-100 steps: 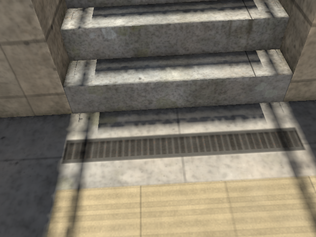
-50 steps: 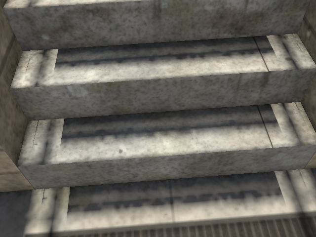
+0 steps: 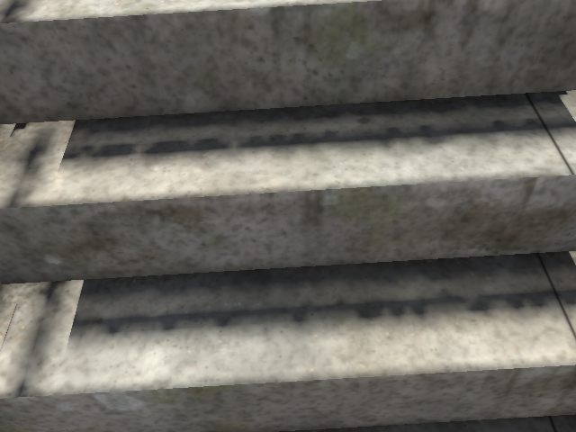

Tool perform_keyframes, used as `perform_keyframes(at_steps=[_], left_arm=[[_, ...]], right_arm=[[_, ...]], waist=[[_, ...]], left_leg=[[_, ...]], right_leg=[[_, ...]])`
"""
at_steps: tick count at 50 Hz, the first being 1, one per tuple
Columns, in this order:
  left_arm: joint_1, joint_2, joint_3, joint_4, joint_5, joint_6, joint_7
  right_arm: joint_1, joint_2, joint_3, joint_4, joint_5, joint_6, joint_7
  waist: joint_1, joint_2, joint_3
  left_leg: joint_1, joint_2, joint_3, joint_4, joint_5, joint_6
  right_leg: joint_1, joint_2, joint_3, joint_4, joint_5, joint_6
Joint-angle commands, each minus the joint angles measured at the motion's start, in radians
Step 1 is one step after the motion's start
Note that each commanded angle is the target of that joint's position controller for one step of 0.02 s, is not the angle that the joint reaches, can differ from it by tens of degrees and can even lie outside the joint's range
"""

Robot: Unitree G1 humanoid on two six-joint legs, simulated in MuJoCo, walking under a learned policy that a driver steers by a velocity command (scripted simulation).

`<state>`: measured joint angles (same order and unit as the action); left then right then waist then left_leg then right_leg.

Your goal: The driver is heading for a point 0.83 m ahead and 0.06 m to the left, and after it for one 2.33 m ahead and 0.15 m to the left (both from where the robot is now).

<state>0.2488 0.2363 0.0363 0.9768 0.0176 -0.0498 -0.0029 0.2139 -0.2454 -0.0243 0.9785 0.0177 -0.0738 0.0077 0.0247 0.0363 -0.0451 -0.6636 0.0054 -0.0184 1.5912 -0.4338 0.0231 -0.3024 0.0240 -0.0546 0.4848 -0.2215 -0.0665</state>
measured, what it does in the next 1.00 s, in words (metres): climbs: left foot 0.20 m higher, then right foot 0.21 m higher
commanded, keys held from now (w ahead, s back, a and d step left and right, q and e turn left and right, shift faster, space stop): w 0.38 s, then no key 0.62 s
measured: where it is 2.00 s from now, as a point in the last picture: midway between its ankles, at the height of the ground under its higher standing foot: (267, 355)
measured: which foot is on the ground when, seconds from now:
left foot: up 0.00-0.32, down 0.34-0.98, up 1.00-1.00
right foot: down 0.00-0.38, up 0.40-0.84, down 0.86-1.00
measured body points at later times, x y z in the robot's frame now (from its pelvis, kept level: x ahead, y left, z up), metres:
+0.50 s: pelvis +0.23 +0.07 +0.13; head +0.21 +0.07 +0.58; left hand +0.32 +0.32 +0.00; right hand +0.34 -0.17 +0.01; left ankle +0.28 +0.16 -0.53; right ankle +0.14 -0.09 -0.35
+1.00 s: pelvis +0.38 +0.03 +0.28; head +0.43 +0.05 +0.72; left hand +0.61 +0.18 +0.18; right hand +0.31 -0.19 +0.13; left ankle +0.30 +0.15 -0.47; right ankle +0.43 -0.10 -0.33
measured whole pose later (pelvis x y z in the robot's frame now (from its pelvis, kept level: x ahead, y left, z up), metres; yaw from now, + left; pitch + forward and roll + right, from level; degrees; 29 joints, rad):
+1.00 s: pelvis +0.38 +0.03 +0.28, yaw -1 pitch +5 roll -6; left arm -0.05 0.06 -0.09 0.72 0.00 -0.01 0.02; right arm 0.42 -0.14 -0.01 1.09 -0.02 0.02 -0.02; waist 0.01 0.06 0.00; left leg -0.22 0.16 0.03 0.50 0.17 0.04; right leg -0.80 -0.03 -0.17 1.31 -0.73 -0.03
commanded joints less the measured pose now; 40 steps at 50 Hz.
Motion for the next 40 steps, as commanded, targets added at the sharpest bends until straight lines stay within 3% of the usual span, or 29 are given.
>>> perform_keyframes(at_steps=[1,2,4,6,8,10,12,13,14,15,16,17,18,19,20,21,22,23,24,25,26,28,29,30,31,32,34,37,40], left_arm=[[0.046,0.031,-0.019,0.004,0.007,0.008,-0.006],[0.075,0.044,-0.021,0.020,0.006,0.006,-0.001],[0.227,0.054,-0.027,0.086,0.016,0.015,0.008],[0.289,0.034,-0.037,0.108,0.019,0.019,0.014],[0.334,0.027,-0.048,0.118,0.020,0.035,0.019],[0.250,0.024,-0.056,0.076,0.016,0.031,0.026],[0.252,0.025,-0.067,0.061,-0.022,0.025,0.051],[0.264,0.095,-0.043,0.068,-0.051,0.024,0.071],[0.295,0.104,-0.034,0.097,-0.073,0.037,0.081],[0.308,0.117,-0.032,0.095,-0.074,0.026,0.072],[0.344,0.148,-0.038,0.116,-0.038,0.019,0.066],[0.287,0.212,-0.015,0.116,-0.027,0.021,0.067],[0.227,0.232,-0.001,0.077,-0.008,0.012,0.072],[0.230,0.121,-0.005,0.040,-0.010,-0.010,0.039],[0.171,0.034,-0.008,0.071,0.005,-0.037,-0.011],[0.091,-0.040,-0.007,0.008,-0.025,-0.059,-0.058],[-0.095,-0.084,-0.031,-0.111,-0.046,-0.046,-0.071],[-0.159,-0.120,-0.052,-0.180,-0.050,-0.031,-0.056],[-0.098,-0.123,-0.064,-0.190,-0.039,-0.009,-0.041],[-0.023,-0.119,-0.074,-0.194,-0.049,0.000,-0.037],[0.041,-0.127,-0.086,-0.185,-0.047,-0.003,-0.040],[0.039,-0.134,-0.103,-0.193,-0.030,-0.003,-0.024],[0.001,-0.111,-0.103,-0.195,-0.021,0.004,-0.004],[0.010,-0.123,-0.105,-0.165,-0.020,0.020,0.015],[0.019,-0.133,-0.106,-0.158,-0.009,0.020,0.022],[-0.021,-0.147,-0.114,-0.164,-0.015,0.022,0.029],[-0.112,-0.148,-0.118,-0.200,-0.022,0.016,0.026],[-0.227,-0.128,-0.117,-0.241,-0.026,0.013,0.011],[-0.364,-0.157,-0.139,-0.332,-0.013,0.028,0.022]], right_arm=[[-0.006,0.002,0.008,-0.076,-0.006,0.021,-0.004],[-0.002,0.016,0.015,-0.090,-0.009,0.020,-0.007],[-0.037,0.091,0.041,-0.130,0.021,0.027,-0.026],[-0.173,0.125,0.074,-0.228,0.018,0.008,-0.023],[-0.206,0.165,0.102,-0.286,0.013,-0.002,-0.018],[-0.259,0.154,0.120,-0.358,0.005,-0.011,-0.004],[-0.391,0.133,0.138,-0.467,-0.020,-0.013,0.004],[-0.452,0.179,0.171,-0.527,-0.046,-0.014,0.000],[-0.402,0.171,0.171,-0.504,-0.031,-0.009,-0.010],[-0.335,0.132,0.140,-0.484,-0.027,-0.015,-0.005],[-0.220,0.063,0.102,-0.446,-0.016,-0.019,0.000],[-0.054,-0.029,0.066,-0.417,-0.028,-0.025,0.014],[0.118,-0.131,0.026,-0.343,-0.058,-0.027,0.029],[0.278,-0.266,-0.018,-0.246,-0.092,0.003,0.024],[0.339,-0.259,-0.028,-0.175,-0.112,0.049,-0.011],[0.262,-0.159,-0.002,-0.134,-0.081,0.056,-0.015],[0.175,-0.036,0.032,-0.091,-0.049,0.063,-0.009],[0.068,0.080,0.058,-0.047,-0.043,0.056,0.004],[0.014,0.168,0.078,-0.015,-0.060,0.054,0.013],[-0.018,0.201,0.082,0.016,-0.068,0.057,0.015],[-0.029,0.199,0.082,0.029,-0.073,0.050,0.023],[-0.052,0.135,0.071,0.028,-0.078,0.044,0.035],[-0.076,0.136,0.079,0.024,-0.092,0.045,0.037],[-0.030,0.127,0.087,0.038,-0.112,0.041,0.034],[0.007,0.112,0.086,0.059,-0.099,0.030,0.030],[0.087,0.067,0.075,0.082,-0.089,0.031,0.022],[0.202,0.036,0.058,0.097,-0.088,0.049,0.006],[0.251,0.078,0.059,0.082,-0.082,0.057,-0.018],[0.265,0.072,0.056,0.070,-0.045,0.078,-0.070]], waist=[[-0.030,-0.129,0.102],[-0.037,-0.120,0.107],[0.009,-0.185,0.095],[0.029,-0.114,0.150],[0.032,-0.091,0.143],[-0.001,-0.055,0.161],[0.001,-0.063,0.126],[-0.018,-0.080,0.066],[-0.036,-0.126,-0.010],[-0.061,-0.166,-0.120],[-0.140,-0.308,-0.241],[-0.235,-0.436,-0.286],[-0.290,-0.372,-0.390],[-0.280,0.172,-0.482],[-0.275,0.317,-0.526],[-0.212,0.180,-0.366],[-0.156,0.100,-0.104],[-0.060,-0.008,0.129],[-0.001,-0.036,0.132],[0.054,-0.034,0.150],[0.087,-0.036,0.149],[0.113,-0.048,0.127],[0.110,-0.078,0.100],[0.092,-0.040,0.055],[0.096,-0.029,0.030],[0.049,0.032,0.021],[-0.021,0.036,0.028],[-0.070,0.023,0.006],[-0.081,0.113,-0.012]], left_leg=[[-0.358,0.064,-0.014,0.264,0.068,-0.017],[-0.377,0.063,-0.013,0.266,0.113,-0.026],[-0.612,0.018,-0.002,0.678,0.006,-0.036],[-0.861,0.026,-0.085,0.751,-0.010,-0.012],[-1.025,0.012,-0.109,0.871,-0.012,0.006],[-0.896,0.026,-0.056,0.659,0.089,-0.006],[-0.593,0.067,0.099,0.284,0.264,-0.034],[-0.331,0.108,0.167,0.097,0.169,-0.013],[-0.158,0.083,0.216,-0.041,0.085,0.001],[0.020,0.003,0.281,-0.125,-0.020,0.029],[0.134,-0.080,0.327,-0.098,-0.084,0.072],[0.130,-0.069,0.186,-0.342,-0.123,0.118],[0.344,-0.002,-0.082,-0.478,-0.016,0.174],[0.637,0.227,-0.634,-0.917,0.181,0.323],[0.699,0.383,-1.144,-1.342,0.128,0.410],[0.555,0.400,-1.087,-1.323,-0.108,0.311],[0.370,0.347,-0.849,-1.239,-0.224,0.239],[0.137,0.294,-0.570,-1.157,-0.196,0.192],[0.057,0.259,-0.429,-1.131,-0.096,0.134],[0.037,0.214,-0.287,-1.158,0.002,0.091],[0.049,0.197,-0.191,-1.182,0.132,0.089],[0.060,0.163,-0.007,-1.209,0.328,0.078],[0.017,0.126,0.090,-1.219,0.405,0.075],[0.054,0.158,0.075,-1.221,0.586,0.127],[0.128,0.164,0.083,-1.207,0.704,0.124],[0.292,0.207,0.028,-1.211,0.739,0.130],[0.516,0.240,-0.011,-1.213,0.686,0.123],[0.594,0.243,-0.024,-1.228,0.590,0.132],[0.604,0.240,-0.053,-1.335,0.483,0.153]], right_leg=[[0.008,-0.275,0.305,-0.279,-0.169,-0.178],[-0.024,-0.260,0.266,-0.277,-0.121,-0.182],[0.094,-0.323,0.303,-0.275,-0.021,-0.211],[0.217,-0.351,0.306,-0.258,-0.018,-0.170],[0.307,-0.369,0.294,-0.233,0.013,-0.129],[0.126,-0.291,0.179,-0.284,0.024,-0.097],[-0.130,-0.233,0.110,-0.424,0.044,-0.114],[-0.196,-0.271,0.126,-0.590,0.181,-0.140],[-0.092,-0.251,0.065,-0.573,0.354,-0.134],[0.039,-0.234,0.019,-0.428,0.958,-0.121],[0.198,-0.278,-0.001,-0.258,1.836,-0.139],[0.414,-0.296,0.026,-0.035,2.139,-0.112],[0.345,-0.290,0.059,0.227,2.111,-0.114],[-0.029,-0.110,0.087,0.559,1.323,-0.075],[-0.244,0.139,0.259,1.136,0.144,-0.025],[-0.440,0.117,0.421,1.472,0.031,-0.042],[-0.618,0.077,0.334,1.565,-0.005,-0.067],[-0.731,0.044,0.282,1.587,-0.033,-0.082],[-0.706,0.033,0.289,1.676,-0.016,-0.096],[-0.712,0.033,0.293,1.690,-0.003,-0.106],[-0.745,0.032,0.288,1.668,0.023,-0.106],[-0.766,0.036,0.262,1.542,0.153,-0.081],[-0.708,0.044,0.228,1.439,0.250,-0.055],[-0.704,0.066,0.186,1.586,0.267,-0.023],[-0.750,0.057,0.182,1.581,0.264,-0.002],[-0.937,0.067,0.179,1.736,0.199,0.003],[-1.145,0.045,0.216,1.816,0.111,0.015],[-1.157,-0.014,0.189,1.654,0.139,0.052],[-1.081,-0.117,0.099,1.373,0.105,0.124]])
Keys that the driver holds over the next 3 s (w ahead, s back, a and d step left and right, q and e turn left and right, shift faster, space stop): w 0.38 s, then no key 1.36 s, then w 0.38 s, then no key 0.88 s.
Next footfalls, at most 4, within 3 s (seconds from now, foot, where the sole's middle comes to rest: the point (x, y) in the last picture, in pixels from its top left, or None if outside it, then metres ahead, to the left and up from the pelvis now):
0.34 left None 0.32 0.16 -0.57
0.86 right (388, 374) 0.47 -0.10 -0.36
1.38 left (201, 346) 0.53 0.21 -0.36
1.76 right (336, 325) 0.57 -0.02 -0.36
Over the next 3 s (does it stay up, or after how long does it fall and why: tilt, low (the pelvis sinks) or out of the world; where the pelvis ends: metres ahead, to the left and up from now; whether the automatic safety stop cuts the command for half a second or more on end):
stays up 0.80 0.06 0.61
